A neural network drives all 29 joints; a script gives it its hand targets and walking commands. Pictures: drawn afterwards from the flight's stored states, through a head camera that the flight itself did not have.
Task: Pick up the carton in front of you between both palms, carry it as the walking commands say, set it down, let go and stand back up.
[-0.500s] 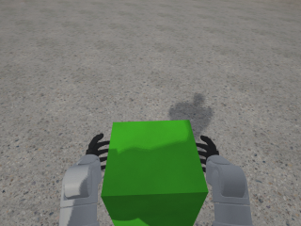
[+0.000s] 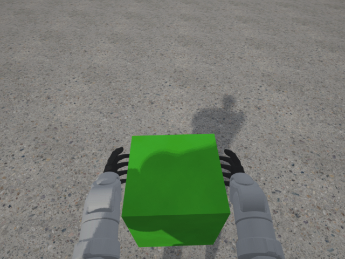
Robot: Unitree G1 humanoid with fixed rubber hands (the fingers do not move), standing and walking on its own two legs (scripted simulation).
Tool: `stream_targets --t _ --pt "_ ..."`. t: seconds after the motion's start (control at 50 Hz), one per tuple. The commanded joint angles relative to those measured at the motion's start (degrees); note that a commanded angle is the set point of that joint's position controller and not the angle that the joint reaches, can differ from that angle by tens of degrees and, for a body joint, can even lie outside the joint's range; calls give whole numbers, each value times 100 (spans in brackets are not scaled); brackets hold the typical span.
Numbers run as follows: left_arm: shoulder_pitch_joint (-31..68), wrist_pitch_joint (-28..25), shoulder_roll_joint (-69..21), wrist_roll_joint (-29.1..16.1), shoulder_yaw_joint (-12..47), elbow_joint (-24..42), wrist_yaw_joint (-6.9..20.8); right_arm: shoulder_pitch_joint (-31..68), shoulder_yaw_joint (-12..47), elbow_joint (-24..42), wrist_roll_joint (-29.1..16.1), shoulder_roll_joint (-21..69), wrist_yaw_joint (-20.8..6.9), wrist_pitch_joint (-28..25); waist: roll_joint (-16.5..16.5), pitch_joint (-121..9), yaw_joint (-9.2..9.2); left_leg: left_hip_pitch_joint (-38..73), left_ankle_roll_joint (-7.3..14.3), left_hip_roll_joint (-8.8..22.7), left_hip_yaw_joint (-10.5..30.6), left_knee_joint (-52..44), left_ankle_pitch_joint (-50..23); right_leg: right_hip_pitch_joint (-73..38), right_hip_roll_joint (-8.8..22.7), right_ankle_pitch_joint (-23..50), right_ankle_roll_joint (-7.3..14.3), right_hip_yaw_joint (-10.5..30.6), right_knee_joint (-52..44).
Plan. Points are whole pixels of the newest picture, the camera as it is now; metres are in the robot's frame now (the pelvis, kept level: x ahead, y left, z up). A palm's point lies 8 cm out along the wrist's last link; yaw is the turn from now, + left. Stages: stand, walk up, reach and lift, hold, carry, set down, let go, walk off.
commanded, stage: carry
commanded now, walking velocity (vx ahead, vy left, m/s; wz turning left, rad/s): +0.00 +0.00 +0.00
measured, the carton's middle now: (174, 193) +0.30 +0.00 -0.04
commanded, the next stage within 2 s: none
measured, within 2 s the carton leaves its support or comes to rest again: neither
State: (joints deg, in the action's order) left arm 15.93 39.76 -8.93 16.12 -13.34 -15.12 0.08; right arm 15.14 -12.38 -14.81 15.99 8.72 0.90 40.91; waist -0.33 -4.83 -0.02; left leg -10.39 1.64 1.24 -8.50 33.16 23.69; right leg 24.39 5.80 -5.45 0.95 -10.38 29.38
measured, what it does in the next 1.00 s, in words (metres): walks ahead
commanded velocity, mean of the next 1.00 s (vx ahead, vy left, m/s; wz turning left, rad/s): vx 0.29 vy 0.00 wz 0.00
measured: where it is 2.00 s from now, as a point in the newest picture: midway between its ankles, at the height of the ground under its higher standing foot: (170, 240)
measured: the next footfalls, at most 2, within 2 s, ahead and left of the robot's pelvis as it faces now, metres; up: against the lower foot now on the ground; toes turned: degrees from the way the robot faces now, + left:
left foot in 1.16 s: +0.42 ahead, +0.12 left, +0.00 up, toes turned +1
right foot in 1.46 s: +0.46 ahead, -0.10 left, +0.00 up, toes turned +16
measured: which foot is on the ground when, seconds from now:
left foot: down 0.00-0.74, up 0.76-1.00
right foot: down 0.00-1.00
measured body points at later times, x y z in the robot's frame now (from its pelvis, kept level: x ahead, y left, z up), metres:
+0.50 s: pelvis +0.00 +0.01 +0.00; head -0.02 +0.01 +0.45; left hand +0.31 +0.16 +0.04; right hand +0.31 -0.14 +0.03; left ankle -0.06 +0.09 -0.73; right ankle +0.11 -0.12 -0.73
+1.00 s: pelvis +0.17 -0.03 +0.03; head +0.18 -0.03 +0.48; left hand +0.47 +0.13 +0.06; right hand +0.47 -0.17 +0.05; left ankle +0.24 +0.12 -0.68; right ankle +0.12 -0.12 -0.73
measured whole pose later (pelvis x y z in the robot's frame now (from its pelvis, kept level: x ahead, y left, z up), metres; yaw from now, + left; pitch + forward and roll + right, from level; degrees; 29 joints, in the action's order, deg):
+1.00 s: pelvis +0.17 -0.03 +0.03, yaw +1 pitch +4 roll +1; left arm 10.7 40.1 -7.9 11.0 -8.5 -4.7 -1.8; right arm 9.8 -8.0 -3.5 12.2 7.7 2.5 41.8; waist -0.1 -3.6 0.9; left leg -31.1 -0.9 5.8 -5.9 40.9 13.2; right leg 6.5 2.4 -11.5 1.4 -10.7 13.7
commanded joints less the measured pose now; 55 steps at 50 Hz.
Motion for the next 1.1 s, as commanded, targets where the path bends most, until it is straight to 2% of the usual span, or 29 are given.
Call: stream_targets --t 0.0,0.12,0.3,0.42,0.44,0.46,0.48,0.5,0.52,0.54,0.56,0.58,0.62,0.66,0.68,0.7,0.72,0.74,0.76,0.78,0.8,0.82,0.84,0.86,0.94,1.02,1.08 --pt "2502 -353 -5190 -1288 2924 41 1250 2939 2983 333 -1394 5134 -1313 -492 26 -1429 -4 -470 67 654 581 -708 -1357 -1453 398 802 62 564 -106" --pt "2171 -82 -5215 -1541 3333 507 1215 2634 3425 810 -1666 5169 -1289 -212 26 -1560 -7 -343 49 668 568 -554 -1728 -1453 422 1115 79 523 -6" --pt "2240 30 -5139 -1615 3414 674 1202 2627 3412 941 -1684 5056 -1268 -98 0 -1353 -4 -452 67 690 582 -651 -1562 -1338 396 868 48 508 -35" --pt "2206 40 -5135 -1608 3419 645 1198 2586 3389 902 -1673 5036 -1272 -92 -21 -1364 -4 -412 71 699 576 -640 -1707 -1347 381 906 38 477 -25" --pt "2185 41 -5126 -1605 3410 616 1197 2572 3376 876 -1660 5030 -1273 -89 -87 -1367 -7 -367 76 740 596 -818 -1298 -1307 364 458 11 416 -77" --pt "2203 35 -5129 -1614 3422 625 1200 2592 3383 891 -1652 5036 -1274 -91 -221 -1224 0 -358 136 841 730 -1199 -543 -1188 268 -378 -48 278 -94" --pt "2284 26 -5137 -1637 3446 648 1207 2631 3378 911 -1654 5049 -1275 -92 -388 -1014 -20 -377 294 959 1016 -1638 493 -927 66 -1176 -102 69 106" --pt "2408 7 -5115 -1644 3450 660 1218 2665 3376 922 -1652 5061 -1273 -99 -558 -672 -69 -341 478 1209 1476 -2147 1394 -445 -118 -1623 -175 -126 435" --pt "2551 -20 -5070 -1622 3427 668 1230 2740 3370 935 -1642 5085 -1267 -121 -718 -295 -114 -254 622 1512 1936 -2529 1776 64 -182 -1699 -201 -132 845" --pt "2683 -42 -5055 -1614 3415 696 1237 2811 3380 963 -1640 5095 -1261 -148 -807 -59 -138 -5 741 1765 2204 -2741 1655 574 -43 -1575 -186 56 1153" --pt "2750 -56 -5086 -1634 3416 723 1236 2863 3404 1006 -1653 5099 -1254 -173 -767 46 -134 404 805 1856 2192 -2781 1108 1013 59 -1487 -151 217 1173" --pt "2767 -67 -5121 -1666 3433 738 1232 2910 3456 1048 -1682 5109 -1246 -192 -672 -14 -137 895 816 1823 1996 -2647 203 1232 58 -1418 -125 239 1055" --pt "2607 -70 -5120 -1721 3462 711 1215 2874 3549 1099 -1745 5101 -1216 -196 -583 -456 -164 1688 755 1621 1466 -2083 -1753 1098 -140 -1475 -112 54 735" --pt "2286 -42 -5069 -1679 3402 639 1193 2703 3595 1103 -1724 5054 -1191 -160 -587 -870 -130 1748 555 1363 895 -1499 -2595 240 -439 -1194 -81 -224 -17" --pt "2110 -24 -5056 -1622 3345 570 1186 2590 3573 1057 -1682 5019 -1182 -136 -500 -1123 -36 1282 322 1110 384 -888 -2974 -921 -643 -693 -38 -444 -764" --pt "2010 4 -5048 -1542 3275 522 1181 2424 3539 980 -1662 4974 -1176 -110 -252 -1558 5 419 71 907 4 -117 -3048 -2496 -396 -462 87 -115 -935" --pt "1707 29 -4954 -1429 3131 426 1168 2460 3550 1033 -1672 4954 -1194 -61 799 -1961 137 -1013 -253 493 -323 1314 -1834 -3722 865 -734 599 1855 -1286" --pt "1518 35 -4939 -1351 3033 311 1165 2457 3555 1024 -1646 4935 -1216 -21 1720 -1827 174 -2520 -271 -86 -42 2152 462 -4330 1738 -103 1194 3540 -1613" --pt "1558 11 -4957 -1348 3018 407 1168 2486 3535 988 -1635 4952 -1230 -56 1166 -1711 121 -2835 -124 155 578 2847 907 -4142 1989 222 1347 3594 -1606" --pt "1622 -20 -5011 -1403 3120 494 1169 2462 3536 951 -1666 5007 -1253 -110 652 -1600 105 -2904 -49 340 769 3008 891 -3833 1894 364 1246 3192 -1538" --pt "1700 -68 -5059 -1504 3264 681 1177 2419 3600 975 -1729 5088 -1267 -172 241 -1510 91 -2970 -27 504 838 2794 541 -3606 1766 -37 1058 2820 -1602" --pt "1890 -122 -5111 -1628 3419 872 1185 2441 3654 1040 -1780 5140 -1268 -238 183 -1396 79 -2858 -62 594 770 2374 172 -3332 1598 -419 851 2420 -1820" --pt "2095 -171 -5148 -1754 3583 1033 1191 2488 3737 1155 -1823 5182 -1253 -288 349 -1362 89 -2674 -130 584 610 2009 -216 -3133 1396 -565 733 1983 -2027" --pt "2245 -209 -5171 -1854 3733 1148 1194 2539 3828 1298 -1866 5200 -1228 -320 506 -1344 89 -2538 -190 528 482 1748 -456 -2994 1277 -625 704 1721 -2138" --pt "2237 -152 -4992 -2013 4078 1492 1140 2447 4065 1738 -1903 5001 -1107 -248 665 -1216 76 -2467 -289 474 231 757 -1152 -2889 1121 -576 723 1230 -2255" --pt "1678 37 -4604 -1715 3713 1235 1035 2087 3804 1599 -1713 4629 -1048 -63 949 -964 93 -2129 -243 322 -72 -36 -1665 -2735 929 -21 563 708 -2068" --pt "1503 81 -4509 -1450 3373 981 991 2108 3556 1336 -1632 4528 -1068 -44 1003 -825 118 -1510 -210 137 -354 -644 -1995 -2656 791 1007 303 322 -1406"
